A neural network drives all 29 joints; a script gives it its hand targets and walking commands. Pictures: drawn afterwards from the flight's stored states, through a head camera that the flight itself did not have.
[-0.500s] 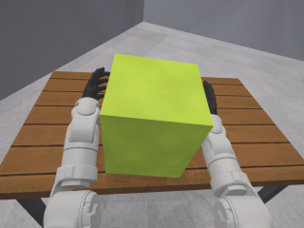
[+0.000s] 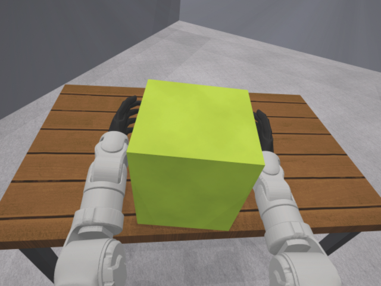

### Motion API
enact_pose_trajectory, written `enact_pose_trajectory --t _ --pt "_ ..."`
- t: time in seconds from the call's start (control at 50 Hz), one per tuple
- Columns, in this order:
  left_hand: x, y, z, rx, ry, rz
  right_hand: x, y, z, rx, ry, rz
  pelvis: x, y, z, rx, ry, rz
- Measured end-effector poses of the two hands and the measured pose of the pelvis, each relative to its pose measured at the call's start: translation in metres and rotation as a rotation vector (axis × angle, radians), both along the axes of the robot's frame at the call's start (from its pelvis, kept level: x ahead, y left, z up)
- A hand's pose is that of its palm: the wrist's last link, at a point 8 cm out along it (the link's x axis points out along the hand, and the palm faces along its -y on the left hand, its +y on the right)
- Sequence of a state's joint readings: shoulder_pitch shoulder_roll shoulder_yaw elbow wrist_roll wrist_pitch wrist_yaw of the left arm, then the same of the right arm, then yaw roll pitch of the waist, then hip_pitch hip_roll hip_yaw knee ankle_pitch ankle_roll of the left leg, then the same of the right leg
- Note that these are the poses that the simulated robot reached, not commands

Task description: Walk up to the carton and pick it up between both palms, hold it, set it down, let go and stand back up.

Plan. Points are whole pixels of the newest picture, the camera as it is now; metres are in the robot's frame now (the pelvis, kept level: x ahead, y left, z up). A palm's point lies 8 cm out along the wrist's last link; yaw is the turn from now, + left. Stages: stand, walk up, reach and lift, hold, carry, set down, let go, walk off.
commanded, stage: set down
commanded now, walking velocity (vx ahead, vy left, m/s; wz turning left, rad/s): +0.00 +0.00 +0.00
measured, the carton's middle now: (190, 159) +0.37 -0.01 +0.10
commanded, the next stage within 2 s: none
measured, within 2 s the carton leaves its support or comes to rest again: rests again in 1.38 s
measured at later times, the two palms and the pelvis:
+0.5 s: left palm (124, 135) +0.41 +0.14 +0.12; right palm (259, 153) +0.38 -0.16 +0.12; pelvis +0.01 +0.00 +0.00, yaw +0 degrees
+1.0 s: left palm (126, 141) +0.41 +0.14 +0.11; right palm (259, 161) +0.37 -0.16 +0.10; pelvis +0.01 +0.00 +0.00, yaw +0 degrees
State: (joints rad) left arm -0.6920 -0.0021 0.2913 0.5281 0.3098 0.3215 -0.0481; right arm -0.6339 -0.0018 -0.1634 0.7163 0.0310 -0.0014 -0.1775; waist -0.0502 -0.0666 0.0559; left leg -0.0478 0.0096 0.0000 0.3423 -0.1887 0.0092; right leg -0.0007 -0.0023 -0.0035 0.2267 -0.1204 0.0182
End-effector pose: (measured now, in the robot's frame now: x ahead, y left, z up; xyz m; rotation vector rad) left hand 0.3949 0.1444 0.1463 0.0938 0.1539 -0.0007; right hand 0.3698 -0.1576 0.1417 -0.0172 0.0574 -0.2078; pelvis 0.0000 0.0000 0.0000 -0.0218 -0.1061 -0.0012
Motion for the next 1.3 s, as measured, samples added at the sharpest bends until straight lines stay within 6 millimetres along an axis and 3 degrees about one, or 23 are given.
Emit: enact_pose_trajectory --t 0.5,1.3 --pt "0.015 -0.004 -0.025 0.0 0.046 -0.028 0.007 -0.004 -0.025 -0.022 0.048 -0.024 0.012 0.002 0.001 -0.003 0.026 0.0" --pt "0.016 -0.011 -0.049 -0.011 0.067 -0.054 -0.002 -0.009 -0.053 -0.027 0.066 -0.054 0.013 0.002 0.001 -0.003 0.035 0.0"
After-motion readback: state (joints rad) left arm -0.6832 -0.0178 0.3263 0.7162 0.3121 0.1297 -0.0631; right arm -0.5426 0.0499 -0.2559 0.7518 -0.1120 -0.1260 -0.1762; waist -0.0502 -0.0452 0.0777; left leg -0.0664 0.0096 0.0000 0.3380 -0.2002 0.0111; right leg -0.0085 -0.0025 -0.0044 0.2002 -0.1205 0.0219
